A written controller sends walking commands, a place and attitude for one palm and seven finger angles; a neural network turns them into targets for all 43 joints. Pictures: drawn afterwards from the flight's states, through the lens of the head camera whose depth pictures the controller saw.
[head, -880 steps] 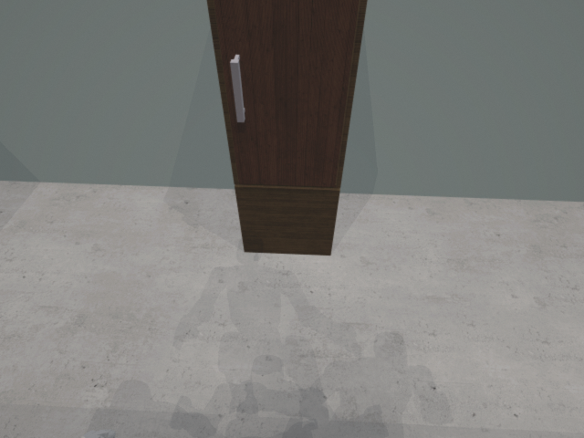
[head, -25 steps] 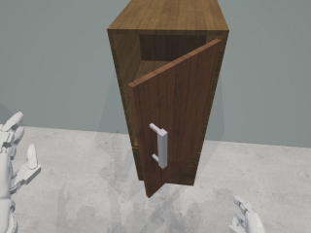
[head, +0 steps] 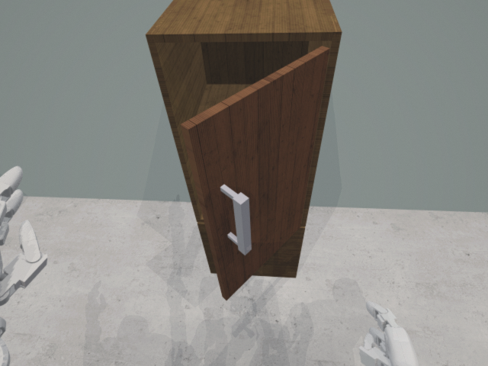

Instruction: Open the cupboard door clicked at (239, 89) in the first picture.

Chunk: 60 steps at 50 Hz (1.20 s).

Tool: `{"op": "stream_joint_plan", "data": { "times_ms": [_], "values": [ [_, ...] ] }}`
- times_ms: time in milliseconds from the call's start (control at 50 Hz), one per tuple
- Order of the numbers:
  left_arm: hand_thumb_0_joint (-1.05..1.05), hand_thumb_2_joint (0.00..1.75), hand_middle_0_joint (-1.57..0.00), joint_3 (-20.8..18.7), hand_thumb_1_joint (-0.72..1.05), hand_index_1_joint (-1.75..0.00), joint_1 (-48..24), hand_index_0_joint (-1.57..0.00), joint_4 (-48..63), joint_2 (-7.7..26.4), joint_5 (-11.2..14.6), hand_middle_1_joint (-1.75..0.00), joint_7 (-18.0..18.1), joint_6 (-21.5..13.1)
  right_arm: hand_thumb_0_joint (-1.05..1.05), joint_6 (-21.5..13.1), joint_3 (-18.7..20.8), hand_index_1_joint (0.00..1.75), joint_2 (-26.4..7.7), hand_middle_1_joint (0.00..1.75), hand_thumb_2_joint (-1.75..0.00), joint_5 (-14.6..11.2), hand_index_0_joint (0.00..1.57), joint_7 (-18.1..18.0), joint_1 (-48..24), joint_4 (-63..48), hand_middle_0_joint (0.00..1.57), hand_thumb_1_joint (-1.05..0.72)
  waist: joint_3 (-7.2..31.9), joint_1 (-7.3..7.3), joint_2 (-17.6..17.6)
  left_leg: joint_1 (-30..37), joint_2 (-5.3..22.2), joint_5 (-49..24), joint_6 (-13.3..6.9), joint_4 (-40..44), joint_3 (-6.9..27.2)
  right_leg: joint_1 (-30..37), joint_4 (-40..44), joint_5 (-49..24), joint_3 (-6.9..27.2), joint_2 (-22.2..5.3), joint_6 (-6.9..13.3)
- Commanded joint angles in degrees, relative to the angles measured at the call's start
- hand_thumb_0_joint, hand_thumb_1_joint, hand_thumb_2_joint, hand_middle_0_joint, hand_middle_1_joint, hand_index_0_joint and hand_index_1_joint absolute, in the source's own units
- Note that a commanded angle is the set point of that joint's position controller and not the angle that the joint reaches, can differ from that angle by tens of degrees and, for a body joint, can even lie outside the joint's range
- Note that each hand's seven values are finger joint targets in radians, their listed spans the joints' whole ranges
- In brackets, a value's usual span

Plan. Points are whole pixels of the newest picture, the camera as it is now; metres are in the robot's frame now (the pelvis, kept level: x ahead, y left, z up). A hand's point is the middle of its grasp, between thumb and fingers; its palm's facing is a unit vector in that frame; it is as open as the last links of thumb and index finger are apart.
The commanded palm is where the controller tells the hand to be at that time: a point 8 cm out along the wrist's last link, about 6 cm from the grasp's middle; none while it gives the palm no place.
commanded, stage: step back with the hand held close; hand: left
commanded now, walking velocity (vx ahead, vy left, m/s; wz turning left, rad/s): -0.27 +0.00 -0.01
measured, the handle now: (236, 221) +0.38 +0.06 +0.01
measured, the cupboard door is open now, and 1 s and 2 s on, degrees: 50 50 50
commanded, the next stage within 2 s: stop stepping back and stand still in 1.02 s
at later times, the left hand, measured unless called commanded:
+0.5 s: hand out of the picture +0.13 +0.29 +0.15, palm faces +0.41 -0.75 -0.52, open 7.4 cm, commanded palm +0.06 +0.33 +0.17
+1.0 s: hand out of the picture +0.05 +0.31 +0.17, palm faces +0.47 -0.76 -0.45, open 7.4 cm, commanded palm -0.01 +0.33 +0.17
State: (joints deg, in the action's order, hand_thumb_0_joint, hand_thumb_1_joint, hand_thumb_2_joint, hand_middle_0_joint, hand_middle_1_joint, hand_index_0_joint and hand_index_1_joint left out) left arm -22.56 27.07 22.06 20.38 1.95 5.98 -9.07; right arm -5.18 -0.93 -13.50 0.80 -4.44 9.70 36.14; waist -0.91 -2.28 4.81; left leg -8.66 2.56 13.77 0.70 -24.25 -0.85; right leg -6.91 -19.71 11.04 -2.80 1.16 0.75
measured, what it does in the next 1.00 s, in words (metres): walks backwards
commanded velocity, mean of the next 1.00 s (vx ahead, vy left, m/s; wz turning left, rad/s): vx -0.32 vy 0.00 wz -0.02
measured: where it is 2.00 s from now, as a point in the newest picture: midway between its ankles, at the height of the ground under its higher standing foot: outside the picture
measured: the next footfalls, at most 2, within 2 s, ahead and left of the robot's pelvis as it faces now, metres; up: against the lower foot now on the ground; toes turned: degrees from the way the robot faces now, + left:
right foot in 1.06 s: -0.20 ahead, -0.05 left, +0.00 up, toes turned -6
left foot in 1.16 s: -0.04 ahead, +0.10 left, +0.00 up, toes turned -2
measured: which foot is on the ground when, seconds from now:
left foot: down 0.00-1.00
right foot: down 0.00-0.80, up 0.82-1.00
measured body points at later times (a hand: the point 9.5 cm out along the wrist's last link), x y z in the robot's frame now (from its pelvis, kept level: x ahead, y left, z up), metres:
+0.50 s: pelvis -0.07 +0.03 -0.01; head -0.05 +0.04 +0.44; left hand +0.10 +0.33 +0.18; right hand +0.10 -0.21 -0.09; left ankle -0.01 +0.12 -0.75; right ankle -0.01 -0.11 -0.74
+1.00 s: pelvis -0.15 +0.03 -0.01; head -0.13 +0.06 +0.44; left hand +0.02 +0.35 +0.19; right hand +0.04 -0.18 -0.08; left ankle -0.01 +0.13 -0.75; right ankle -0.25 -0.09 -0.71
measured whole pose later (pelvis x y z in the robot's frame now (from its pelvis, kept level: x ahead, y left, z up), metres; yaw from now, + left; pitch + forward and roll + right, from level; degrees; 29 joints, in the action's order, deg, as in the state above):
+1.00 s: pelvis -0.15 +0.03 -0.01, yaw +0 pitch +2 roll -4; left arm -26.6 31.1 31.9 24.9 2.5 9.5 -13.1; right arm -8.9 -0.2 -9.6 1.6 -3.2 10.2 36.8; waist 0.0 -1.9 0.5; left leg -26.4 2.5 -0.9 -2.1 -23.0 0.1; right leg -13.4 -43.0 28.6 -1.1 4.7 0.9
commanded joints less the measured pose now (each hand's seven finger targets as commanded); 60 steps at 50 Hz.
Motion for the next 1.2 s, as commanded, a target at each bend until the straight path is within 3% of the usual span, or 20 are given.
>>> {"op": "stream_joint_plan", "data": {
  "times_ms": [0,140,380,500,540,600,660,720,780,840,960,980,1020,1040,1080,1100,1120,1140,1160,1180],
  "values": [
    [0.0,0.9,-0.2,-5.7,0.9,-0.3,2.5,-0.2,12.2,10.8,0.4,-0.3,0.9,-3.3,0.0,-1.1,3.3,0.3,-6.5,0.3,-0.9,-0.5,0.2,-0.8,-5.7,-10.5,0.2,-0.9,9.0,1.27,-2.5,2.8,0.0,-18.2,-2.2,0.6,-0.3,-1.6,0.7,-19.3,3.2,-4.8,-0.8],
    [0.0,0.9,-0.2,-8.8,0.9,-0.3,5.0,-0.2,15.6,13.7,0.7,-0.3,2.0,-3.2,0.0,1.0,4.1,0.3,-6.1,0.3,-0.9,-1.0,0.2,-1.3,-5.9,-12.8,0.2,-0.9,10.8,1.15,-4.6,-0.6,0.8,-22.3,-1.8,0.2,0.5,-0.8,-3.2,-22.1,2.7,-4.3,-1.2],
    [0.0,0.9,-0.2,-9.3,0.9,-0.3,2.8,-0.2,18.7,13.8,-1.0,-0.3,3.5,-6.1,0.0,-1.1,4.2,0.3,-7.4,0.3,-0.9,-1.0,0.2,-1.3,-4.6,-13.6,0.2,-0.9,3.5,1.81,0.9,-19.3,2.8,13.4,-4.4,7.4,5.2,-1.3,-4.3,4.4,4.2,-2.3,-1.6],
    [0.0,0.9,-0.2,-10.5,0.9,-0.3,2.8,-0.2,19.7,12.9,-2.5,-0.3,3.5,-7.7,0.0,-3.6,4.3,0.3,-7.2,0.3,-0.9,-0.6,0.2,-1.0,-4.1,-13.9,0.2,-0.9,4.4,1.32,5.6,-33.3,7.1,22.6,-7.5,10.6,9.7,9.6,-18.8,-4.5,4.2,1.1,-2.2],
    [0.0,0.9,-0.2,-10.4,0.9,-0.3,2.8,-0.2,20.2,12.8,-1.9,-0.3,3.3,-7.9,0.0,-4.2,4.3,0.3,-6.9,0.3,-0.9,-0.5,0.2,-0.7,-2.8,-13.1,0.2,-0.9,5.8,1.81,-0.3,-28.0,4.4,17.2,-6.1,5.1,7.1,5.2,-14.1,-6.5,6.9,-0.6,-1.4],
    [0.0,0.9,-0.2,-8.8,0.9,-0.3,1.2,-0.2,20.0,12.8,-1.2,-0.3,3.5,-7.6,0.0,-4.3,4.5,0.3,-6.4,0.3,-0.9,-0.5,0.2,-0.4,-2.1,-11.4,0.2,-0.9,4.4,2.71,-9.1,-14.1,-2.0,12.4,-2.5,-8.6,2.1,-12.9,0.6,6.9,15.2,-7.3,2.1],
    [0.0,0.9,-0.2,-8.3,0.9,-0.3,0.3,-0.2,19.4,13.5,-0.7,-0.3,4.4,-7.3,0.0,-3.5,4.0,0.3,-5.1,0.3,-0.9,-0.3,0.2,-0.2,-2.4,-9.1,0.2,-0.9,4.5,2.99,-11.4,-4.3,-3.9,6.3,-0.8,-15.9,0.2,-23.8,4.6,9.8,14.3,-11.4,4.4],
    [0.0,0.9,-0.2,-9.8,0.9,-0.3,0.5,-0.2,19.6,14.8,-0.3,-0.3,4.7,-7.5,0.0,-3.0,4.0,0.3,-5.8,0.3,-0.9,-0.7,0.2,-1.1,-4.1,-9.4,0.2,-0.9,3.1,2.77,-4.2,-7.6,-0.8,10.4,-1.8,-4.9,4.9,-22.2,-0.8,12.4,8.9,-6.1,1.2],
    [0.0,0.9,-0.2,-12.1,0.9,-0.3,0.0,-0.2,22.7,15.1,-1.7,-0.3,4.2,-9.0,0.0,-4.4,4.4,0.3,-7.8,0.3,-0.9,0.0,0.2,-1.7,-6.3,-11.2,0.2,-0.9,5.1,1.69,15.9,-35.4,14.7,34.6,-9.3,21.8,25.5,4.0,-33.8,8.3,2.6,5.7,-2.6],
    [0.0,0.9,-0.2,-12.5,0.9,-0.3,2.4,-0.2,20.7,14.9,-0.8,-0.3,3.9,-8.4,0.0,-6.0,5.5,0.3,-5.9,0.3,-0.9,0.2,0.2,-0.3,-5.1,-9.7,0.2,-0.9,8.2,1.29,3.9,-22.3,14.8,18.4,-11.2,14.8,19.5,-5.5,-43.1,15.5,5.9,4.2,-1.5],
    [0.0,0.9,-0.2,-6.2,0.9,-0.3,1.0,-0.2,20.4,11.9,1.6,-0.3,3.8,-6.4,0.0,-6.6,4.0,0.3,-5.6,0.3,-0.9,0.7,0.2,0.9,-4.3,-6.3,0.2,-0.9,7.8,1.67,7.9,-8.5,9.7,8.2,-3.8,14.3,9.8,-5.9,-8.9,17.9,1.2,2.5,1.3],
    [0.0,0.9,-0.2,-6.8,0.9,-0.3,1.1,-0.2,20.2,13.3,1.5,-0.3,3.5,-6.8,0.0,-6.1,4.2,0.3,-5.4,0.3,-0.9,0.9,0.2,0.9,-4.0,-6.0,0.2,-0.9,7.2,1.84,4.8,-6.1,8.1,2.8,-2.1,9.5,8.0,-7.1,1.2,12.5,4.1,-0.2,2.5],
    [0.0,0.9,-0.2,-8.8,0.9,-0.3,-2.0,-0.2,21.4,17.7,1.4,-0.3,3.5,-8.4,0.0,-4.8,3.5,0.3,-4.5,0.3,-0.9,0.7,0.2,0.7,-4.2,-5.4,0.2,-0.9,9.5,2.32,-8.4,1.7,1.6,-2.6,1.1,-10.5,2.8,-17.7,9.6,2.4,19.6,-13.8,7.7],
    [0.0,0.9,-0.2,-10.3,0.9,-0.3,-4.7,-0.2,21.5,19.6,0.8,-0.3,4.1,-9.0,0.0,-5.3,2.7,0.3,-4.1,0.3,-0.9,1.4,0.2,0.4,-5.4,-5.4,0.2,-0.9,8.7,1.65,-9.3,0.2,-0.6,0.7,1.7,-18.1,0.7,-19.6,8.9,-8.6,19.1,-18.0,8.3],
    [0.0,0.9,-0.2,-8.6,0.9,-0.3,-6.8,-0.2,21.1,18.5,0.3,-0.3,3.1,-7.8,0.0,-6.2,3.4,0.3,-4.6,0.3,-0.9,-0.4,0.2,-0.6,-6.0,-6.2,0.2,-0.9,10.2,2.23,-17.5,-3.7,-4.5,1.9,1.4,-20.8,0.1,-12.4,0.6,-27.6,9.7,-12.9,5.8],
    [0.0,0.9,-0.2,-9.7,0.9,-0.3,-3.2,-0.2,19.9,18.7,0.4,-0.3,2.7,-6.2,0.0,-5.2,3.0,0.3,-4.4,0.3,-0.9,-0.5,0.2,-1.2,-6.2,-7.2,0.2,-0.9,8.0,2.55,-14.8,-5.0,-4.1,-3.6,0.9,-14.2,-0.8,-9.4,-3.3,-35.9,6.3,-10.4,3.6],
    [0.0,0.9,-0.2,-9.3,0.9,-0.3,-0.1,-0.2,18.5,17.0,1.0,-0.3,2.2,-4.8,0.0,-4.5,2.3,0.3,-4.4,0.3,-0.9,-0.8,0.2,-1.6,-5.8,-8.0,0.2,-0.9,7.5,3.04,-8.5,-1.1,-3.6,-18.3,0.2,-4.9,-0.4,-9.3,-8.6,-31.3,2.3,-6.2,0.3],
    [0.0,0.9,-0.2,-10.0,0.9,-0.3,2.1,-0.2,20.1,16.7,1.6,-0.3,1.8,-4.3,0.0,-4.5,2.7,0.3,-5.7,0.3,-0.9,-0.9,0.2,-1.6,-5.4,-8.6,0.2,-0.9,10.6,2.12,1.9,6.2,1.6,-34.2,-1.7,1.8,5.5,-11.2,-14.0,-16.2,0.0,-0.4,-2.4],
    [0.0,0.9,-0.2,-10.4,0.9,-0.3,3.7,-0.2,20.9,17.4,2.2,-0.3,1.7,-4.7,0.0,-5.2,3.0,0.3,-6.3,0.3,-0.9,-0.8,0.2,-0.9,-4.4,-9.0,0.2,-0.9,13.8,1.58,8.8,8.5,8.4,-35.0,-4.3,7.3,13.5,-11.9,-20.5,11.5,1.4,3.1,-2.0],
    [0.0,0.9,-0.2,-11.7,0.9,-0.3,6.5,-0.2,22.0,18.3,2.3,-0.3,1.8,-5.7,0.0,-6.8,3.3,0.3,-5.7,0.3,-0.9,0.2,0.2,-0.3,-4.2,-9.1,0.2,-0.9,15.6,0.78,13.2,7.6,11.4,-18.6,-3.6,13.3,21.4,-13.2,-27.5,23.0,4.4,4.1,-0.7]
  ]
}}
